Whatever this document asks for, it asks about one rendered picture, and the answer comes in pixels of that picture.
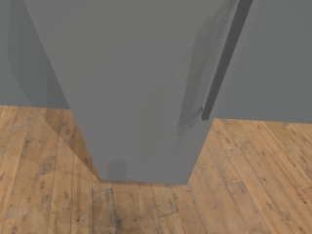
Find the handle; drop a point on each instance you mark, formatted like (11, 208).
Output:
(228, 50)

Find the fridge door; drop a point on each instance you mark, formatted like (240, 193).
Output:
(135, 75)

